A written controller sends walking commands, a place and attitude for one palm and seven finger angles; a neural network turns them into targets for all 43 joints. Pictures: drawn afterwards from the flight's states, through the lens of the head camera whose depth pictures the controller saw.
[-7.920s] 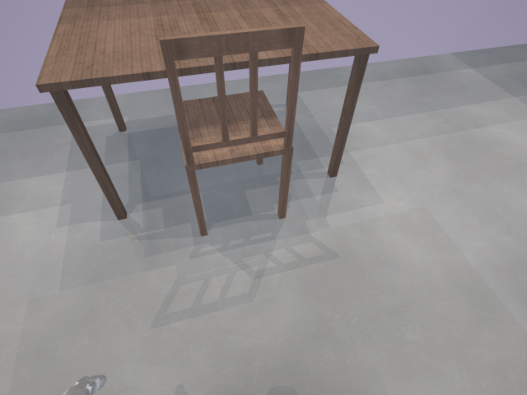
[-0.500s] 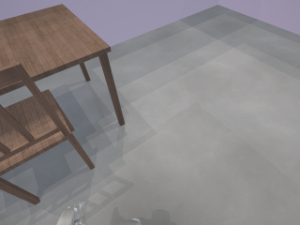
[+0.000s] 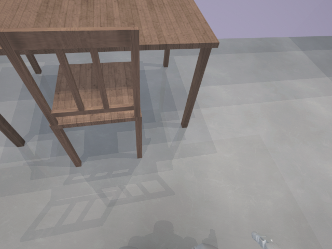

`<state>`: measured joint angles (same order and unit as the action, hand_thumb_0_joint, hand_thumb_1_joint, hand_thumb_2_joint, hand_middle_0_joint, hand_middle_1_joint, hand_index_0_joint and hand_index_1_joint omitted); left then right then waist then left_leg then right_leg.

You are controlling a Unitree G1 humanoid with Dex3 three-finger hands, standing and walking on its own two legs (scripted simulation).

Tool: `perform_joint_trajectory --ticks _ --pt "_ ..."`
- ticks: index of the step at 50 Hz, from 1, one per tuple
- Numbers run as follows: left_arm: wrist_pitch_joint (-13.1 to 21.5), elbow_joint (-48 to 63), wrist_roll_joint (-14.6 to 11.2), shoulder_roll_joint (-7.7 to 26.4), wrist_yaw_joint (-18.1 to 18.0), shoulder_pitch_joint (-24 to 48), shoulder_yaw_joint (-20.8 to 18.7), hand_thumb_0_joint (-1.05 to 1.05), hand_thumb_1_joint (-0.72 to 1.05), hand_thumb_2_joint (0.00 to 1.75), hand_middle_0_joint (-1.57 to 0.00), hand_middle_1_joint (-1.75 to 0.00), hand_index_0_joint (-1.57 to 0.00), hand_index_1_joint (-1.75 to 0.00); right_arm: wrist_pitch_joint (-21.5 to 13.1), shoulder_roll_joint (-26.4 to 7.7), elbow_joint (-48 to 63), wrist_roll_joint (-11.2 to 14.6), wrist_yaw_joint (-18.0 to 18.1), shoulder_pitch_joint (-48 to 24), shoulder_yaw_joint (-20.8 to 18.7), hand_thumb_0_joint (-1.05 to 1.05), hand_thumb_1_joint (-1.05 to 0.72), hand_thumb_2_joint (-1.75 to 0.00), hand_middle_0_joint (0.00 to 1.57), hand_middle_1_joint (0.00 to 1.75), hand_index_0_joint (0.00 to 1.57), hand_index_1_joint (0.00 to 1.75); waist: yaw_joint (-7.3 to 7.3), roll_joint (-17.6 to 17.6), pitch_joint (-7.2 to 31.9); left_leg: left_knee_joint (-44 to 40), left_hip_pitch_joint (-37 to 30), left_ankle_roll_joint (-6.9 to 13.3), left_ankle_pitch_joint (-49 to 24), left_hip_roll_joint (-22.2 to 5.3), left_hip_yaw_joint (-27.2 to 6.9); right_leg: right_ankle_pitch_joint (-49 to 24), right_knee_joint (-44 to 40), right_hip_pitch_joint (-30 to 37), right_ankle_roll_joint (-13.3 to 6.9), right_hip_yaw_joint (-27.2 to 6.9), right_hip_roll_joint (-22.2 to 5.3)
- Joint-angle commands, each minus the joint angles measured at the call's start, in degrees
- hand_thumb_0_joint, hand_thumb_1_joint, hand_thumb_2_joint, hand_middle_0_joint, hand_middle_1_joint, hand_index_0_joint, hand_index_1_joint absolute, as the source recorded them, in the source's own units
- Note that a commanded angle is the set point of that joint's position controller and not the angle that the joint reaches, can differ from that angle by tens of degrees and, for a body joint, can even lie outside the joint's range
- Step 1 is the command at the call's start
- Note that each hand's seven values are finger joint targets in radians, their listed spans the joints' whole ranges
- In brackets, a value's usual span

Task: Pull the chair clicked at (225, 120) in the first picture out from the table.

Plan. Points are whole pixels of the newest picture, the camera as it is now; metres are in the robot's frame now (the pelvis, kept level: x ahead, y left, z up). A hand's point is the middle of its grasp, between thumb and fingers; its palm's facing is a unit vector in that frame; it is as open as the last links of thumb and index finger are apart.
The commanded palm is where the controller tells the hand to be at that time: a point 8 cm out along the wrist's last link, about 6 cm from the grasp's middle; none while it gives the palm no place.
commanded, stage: turn to face it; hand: left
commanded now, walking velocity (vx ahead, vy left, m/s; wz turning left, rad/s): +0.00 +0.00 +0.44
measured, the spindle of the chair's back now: (71, 83) +0.63 +0.41 -0.08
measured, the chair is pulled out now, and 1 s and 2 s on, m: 0.00 0.00 0.00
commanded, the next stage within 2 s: take the last steps up to it in 0.48 s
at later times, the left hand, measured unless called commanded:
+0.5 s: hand out of the picture +0.10 +0.19 -0.14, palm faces +0.18 -0.95 -0.27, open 7.4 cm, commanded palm none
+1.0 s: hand out of the picture -0.13 +0.11 -0.15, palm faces +0.43 -0.88 -0.21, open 7.4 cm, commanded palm none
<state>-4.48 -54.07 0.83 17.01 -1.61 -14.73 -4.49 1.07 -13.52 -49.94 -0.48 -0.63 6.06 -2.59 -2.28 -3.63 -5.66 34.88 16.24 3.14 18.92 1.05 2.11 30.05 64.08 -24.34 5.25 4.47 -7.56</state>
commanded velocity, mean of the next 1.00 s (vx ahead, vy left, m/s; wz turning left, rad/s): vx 0.13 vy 0.01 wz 0.18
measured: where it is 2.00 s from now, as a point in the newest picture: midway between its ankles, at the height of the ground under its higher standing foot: (144, 229)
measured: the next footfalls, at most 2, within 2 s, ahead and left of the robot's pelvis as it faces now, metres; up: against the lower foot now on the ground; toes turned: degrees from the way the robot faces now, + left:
right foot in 0.50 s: +0.06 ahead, -0.12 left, +0.00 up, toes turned +9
left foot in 1.08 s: +0.02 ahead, +0.13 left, +0.00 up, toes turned +22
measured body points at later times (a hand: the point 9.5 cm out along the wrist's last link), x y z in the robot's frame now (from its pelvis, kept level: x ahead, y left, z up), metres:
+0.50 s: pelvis +0.00 -0.03 +0.00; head +0.02 -0.05 +0.45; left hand +0.09 +0.23 -0.11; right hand +0.04 -0.27 -0.16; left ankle +0.00 +0.08 -0.73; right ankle +0.01 -0.13 -0.73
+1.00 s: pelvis +0.00 -0.02 +0.02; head +0.00 -0.03 +0.47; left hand -0.16 +0.16 -0.13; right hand +0.14 -0.23 -0.13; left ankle -0.04 +0.12 -0.69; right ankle +0.02 -0.13 -0.73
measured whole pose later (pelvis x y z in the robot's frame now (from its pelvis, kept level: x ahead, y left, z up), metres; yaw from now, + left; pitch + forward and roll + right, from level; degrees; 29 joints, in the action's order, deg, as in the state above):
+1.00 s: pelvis +0.00 -0.02 +0.02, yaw +18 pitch +0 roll +1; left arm 1.7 -63.4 1.9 9.0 -0.6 -27.3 -2.5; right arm 1.5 -11.8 -59.2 -1.2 -1.5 13.3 -3.6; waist -4.2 -0.1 1.1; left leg 41.0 19.5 -0.2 19.8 -3.3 2.5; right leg 11.9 18.3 -6.1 -1.2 8.0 -3.1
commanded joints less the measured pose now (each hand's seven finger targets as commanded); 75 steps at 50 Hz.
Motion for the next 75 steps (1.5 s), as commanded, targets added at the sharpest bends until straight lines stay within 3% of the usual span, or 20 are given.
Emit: perform_joint_trajectory --ticks 1,15,20,23,24,25,26,27,31,44,48,51,52,54,56,58,62,70,73,75 --pt "2.4 5.8 0.0 3.5 0.6 2.0 -0.4 0.00 0.90 0.90 -0.20 -0.30 -0.20 -0.30 -0.7 -10.6 2.1 -0.4 1.6 4.9 -2.6 0.00 -0.90 -0.90 0.20 0.30 0.20 0.30 3.00 11.7 8.2 -12.5 -12.7 4.9 -45.9 -13.8 -12.8 -6.8 5.7 -8.0 0.6 -3.8 0.4" --pt "2.5 7.6 -0.4 1.5 0.0 8.5 0.5 0.00 0.90 0.90 -0.20 -0.30 -0.20 -0.30 -0.4 -8.6 -0.5 -0.9 1.8 10.4 -2.3 0.00 -0.90 -0.90 0.20 0.30 0.20 0.30 4.51 10.7 6.0 -16.3 -11.3 8.2 -30.6 -13.5 -23.1 -6.1 -10.0 -4.7 -0.2 -5.3 3.4" --pt "3.1 7.1 -0.8 0.1 -0.2 6.9 0.9 0.00 0.90 0.90 -0.20 -0.30 -0.20 -0.30 -0.1 -8.4 -1.6 -1.1 1.9 10.5 -2.3 0.00 -0.90 -0.90 0.20 0.30 0.20 0.30 3.71 10.3 7.3 -14.0 -8.0 7.8 -34.0 -12.3 -24.3 -6.3 -21.9 4.8 -2.0 -4.3 6.3" --pt "4.2 5.7 -1.0 0.4 -0.5 2.8 0.7 0.00 0.90 0.90 -0.20 -0.30 -0.20 -0.30 -0.2 -7.3 -2.1 -0.4 1.8 10.1 -2.1 0.00 -0.90 -0.90 0.20 0.30 0.20 0.30 1.48 8.6 9.5 -9.5 -2.8 4.4 -29.7 -9.2 -22.9 -18.3 -39.0 16.9 -2.5 -4.3 6.1" --pt "4.9 5.1 -0.7 2.8 -0.7 0.8 0.4 0.00 0.90 0.90 -0.20 -0.30 -0.20 -0.30 -0.4 -5.5 -2.4 0.2 1.4 10.5 -1.7 0.00 -0.90 -0.90 0.20 0.30 0.20 0.30 0.92 4.1 11.0 -5.2 2.9 1.3 -20.7 -6.6 -20.5 -24.8 -45.2 25.4 -3.4 -9.0 1.3" --pt "5.5 4.6 0.0 7.1 -1.2 -0.1 -0.5 0.00 0.90 0.90 -0.20 -0.30 -0.20 -0.30 -0.6 -1.8 -1.9 0.6 1.2 11.5 -1.2 0.00 -0.90 -0.90 0.20 0.30 0.20 0.30 1.28 -9.8 11.4 4.7 12.8 -3.3 0.8 1.4 -10.4 -35.5 -46.2 31.5 -8.4 -21.8 -12.2" --pt "5.2 5.1 0.0 8.4 -0.9 -1.3 -0.5 0.00 0.90 0.90 -0.20 -0.30 -0.20 -0.30 0.0 -3.9 -1.1 0.1 1.6 10.5 -2.1 0.00 -0.90 -0.90 0.20 0.30 0.20 0.30 0.50 -8.3 10.0 15.0 12.0 -4.2 15.1 2.8 -7.7 -41.4 -46.4 23.1 -14.9 -24.1 -19.7" --pt "4.9 5.5 -0.1 6.5 -1.0 0.5 -0.2 0.00 0.90 0.90 -0.20 -0.30 -0.20 -0.30 0.9 -4.3 -2.0 -0.3 1.5 10.4 -2.5 0.00 -0.90 -0.90 0.20 0.30 0.20 0.30 1.36 -3.2 8.3 23.1 11.3 -4.2 13.6 1.7 -9.0 -38.1 -47.1 18.5 -16.9 -20.6 -17.1" --pt "5.3 5.5 -0.3 1.8 -0.4 5.0 0.5 0.00 0.90 0.90 -0.20 -0.30 -0.20 -0.30 2.2 -3.0 -5.6 -0.9 0.3 13.5 -2.5 0.00 -0.90 -0.90 0.20 0.30 0.20 0.30 4.05 -2.5 1.6 31.9 12.1 -4.6 1.6 -1.3 -6.2 -15.4 -52.5 11.0 -12.6 -11.8 -8.1" --pt "8.0 -4.0 1.0 0.7 0.4 -11.3 0.7 0.00 0.90 0.90 -0.20 -0.30 -0.20 -0.30 -0.1 -1.1 -4.7 -1.1 -1.0 4.7 -1.9 0.00 -0.90 -0.90 0.20 0.30 0.20 0.30 -0.62 -4.6 -0.5 13.9 14.5 -4.3 0.0 -5.3 -0.7 2.1 -59.6 17.3 -13.8 -14.6 -9.9" --pt "7.7 -6.1 1.1 1.4 0.7 -11.8 0.3 0.00 0.90 0.90 -0.20 -0.30 -0.20 -0.30 -1.5 0.6 -4.6 -0.7 -0.9 4.4 -1.1 0.00 -0.90 -0.90 0.20 0.30 0.20 0.30 -0.59 -5.5 0.5 3.3 6.7 -2.9 2.7 -3.9 1.5 -1.8 -57.5 15.0 -14.5 -12.1 -9.5" --pt "7.1 -7.5 0.6 0.9 1.0 -10.9 0.3 0.00 0.90 0.90 -0.20 -0.30 -0.20 -0.30 -2.6 1.1 -7.0 -0.6 -0.3 10.3 -0.7 0.00 -0.90 -0.90 0.20 0.30 0.20 0.30 2.58 -3.3 1.7 -8.8 -9.2 -2.6 -2.9 -1.7 4.8 0.6 -51.5 6.3 -12.2 -7.5 -6.0" --pt "6.9 -7.7 0.4 -0.6 1.1 -10.3 0.6 0.00 0.90 0.90 -0.20 -0.30 -0.20 -0.30 -3.2 -0.5 -8.6 -0.5 0.3 14.5 -0.9 0.00 -0.90 -0.90 0.20 0.30 0.20 0.30 4.41 2.0 2.9 -11.9 -17.1 -2.7 -1.9 -2.3 3.5 0.5 -45.7 1.4 -10.8 -5.2 -3.4" --pt "6.5 -5.5 0.2 -6.2 1.5 -10.0 1.8 0.00 0.90 0.90 -0.20 -0.30 -0.20 -0.30 -3.5 -9.5 -10.6 -0.8 1.5 24.1 -3.0 0.00 -0.90 -0.90 0.20 0.30 0.20 0.30 7.36 24.2 4.3 -25.9 -23.8 3.1 16.8 -23.1 -24.7 2.0 -16.3 -13.5 -6.0 3.8 5.5" --pt "6.4 -4.1 1.0 -4.0 1.6 -5.6 1.2 0.00 0.90 0.90 -0.20 -0.30 -0.20 -0.30 -3.0 -7.8 -9.3 -1.0 2.0 20.1 -2.1 0.00 -0.90 -0.90 0.20 0.30 0.20 0.30 6.05 13.3 -1.3 -29.3 -13.7 5.9 21.4 -23.7 -25.1 -2.8 -5.4 -15.6 -7.1 -2.0 2.4" --pt "6.0 -6.3 1.2 -4.3 2.2 -6.0 0.9 0.00 0.90 0.90 -0.20 -0.30 -0.20 -0.30 -3.9 -2.2 -8.9 -0.7 2.3 15.6 -0.4 0.00 -0.90 -0.90 0.20 0.30 0.20 0.30 3.63 11.6 -5.7 -29.5 -7.9 3.7 9.6 -18.6 -15.9 -11.3 -1.6 -14.0 -6.4 -3.4 0.8" --pt "5.6 -7.3 0.9 -5.9 2.5 -8.2 0.8 0.00 0.90 0.90 -0.20 -0.30 -0.20 -0.30 -5.8 -0.5 -9.5 -0.2 2.7 16.7 0.0 0.00 -0.90 -0.90 0.20 0.30 0.20 0.30 1.42 8.9 -2.6 -27.1 -11.1 3.9 -15.2 -15.4 -6.6 -17.9 -0.4 -13.3 -4.6 -2.8 1.2" --pt "5.4 -1.5 0.3 -5.6 2.9 5.3 1.0 0.00 0.90 0.90 -0.20 -0.30 -0.20 -0.30 -6.1 -0.9 -12.9 -0.8 3.1 22.4 0.2 0.00 -0.90 -0.90 0.20 0.30 0.20 0.30 3.46 10.6 -4.1 -23.5 -17.2 6.8 -32.8 -16.3 -3.7 -19.4 -13.0 -16.6 -5.3 -0.7 1.4" --pt "5.8 -0.1 0.0 -6.1 2.8 9.5 1.4 0.00 0.90 0.90 -0.20 -0.30 -0.20 -0.30 -5.5 -1.3 -14.1 -1.3 3.1 23.8 0.0 0.00 -0.90 -0.90 0.20 0.30 0.20 0.30 4.79 11.1 -4.0 -20.6 -17.5 5.8 -38.6 -16.1 -1.7 -17.8 -22.0 -10.7 -7.0 1.6 3.3" --pt "6.2 -0.3 0.0 -5.4 2.5 6.9 1.2 0.00 0.90 0.90 -0.20 -0.30 -0.20 -0.30 -5.3 -2.3 -14.3 -1.2 3.1 23.1 -0.1 0.00 -0.90 -0.90 0.20 0.30 0.20 0.30 3.17 9.8 -2.0 -16.1 -15.5 5.4 -46.8 -16.9 -1.4 -16.6 -25.8 -2.3 -8.5 2.4 5.4"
